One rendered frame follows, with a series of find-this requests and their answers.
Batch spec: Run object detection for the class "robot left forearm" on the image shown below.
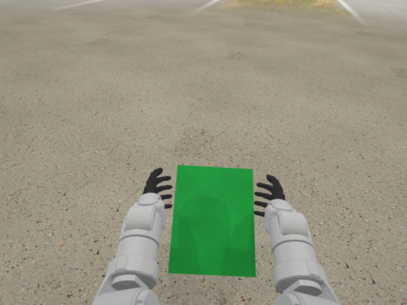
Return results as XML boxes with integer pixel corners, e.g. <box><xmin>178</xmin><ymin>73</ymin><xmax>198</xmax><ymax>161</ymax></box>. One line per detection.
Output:
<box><xmin>92</xmin><ymin>193</ymin><xmax>166</xmax><ymax>304</ymax></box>

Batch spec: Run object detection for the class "right robot upper arm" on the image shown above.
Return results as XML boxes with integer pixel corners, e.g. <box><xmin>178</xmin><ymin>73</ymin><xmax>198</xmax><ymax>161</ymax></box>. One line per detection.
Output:
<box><xmin>274</xmin><ymin>291</ymin><xmax>338</xmax><ymax>305</ymax></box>

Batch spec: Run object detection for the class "left robot upper arm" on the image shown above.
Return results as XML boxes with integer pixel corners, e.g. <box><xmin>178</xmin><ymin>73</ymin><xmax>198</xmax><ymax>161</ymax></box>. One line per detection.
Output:
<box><xmin>92</xmin><ymin>287</ymin><xmax>160</xmax><ymax>305</ymax></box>

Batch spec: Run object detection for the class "right robot hand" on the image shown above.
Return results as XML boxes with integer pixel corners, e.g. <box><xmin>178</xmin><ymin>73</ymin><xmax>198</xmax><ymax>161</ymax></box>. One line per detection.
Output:
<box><xmin>254</xmin><ymin>175</ymin><xmax>285</xmax><ymax>217</ymax></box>

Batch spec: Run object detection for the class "carton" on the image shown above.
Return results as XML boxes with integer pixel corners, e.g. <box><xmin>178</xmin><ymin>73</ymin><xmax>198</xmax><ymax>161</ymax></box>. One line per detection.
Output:
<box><xmin>168</xmin><ymin>165</ymin><xmax>256</xmax><ymax>277</ymax></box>

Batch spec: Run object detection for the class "left robot hand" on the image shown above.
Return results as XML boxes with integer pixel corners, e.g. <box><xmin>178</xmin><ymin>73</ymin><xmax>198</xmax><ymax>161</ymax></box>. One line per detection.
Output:
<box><xmin>143</xmin><ymin>168</ymin><xmax>172</xmax><ymax>209</ymax></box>

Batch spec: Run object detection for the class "robot right forearm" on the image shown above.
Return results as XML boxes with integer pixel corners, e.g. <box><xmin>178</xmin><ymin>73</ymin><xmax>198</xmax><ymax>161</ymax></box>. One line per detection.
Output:
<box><xmin>263</xmin><ymin>199</ymin><xmax>340</xmax><ymax>305</ymax></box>

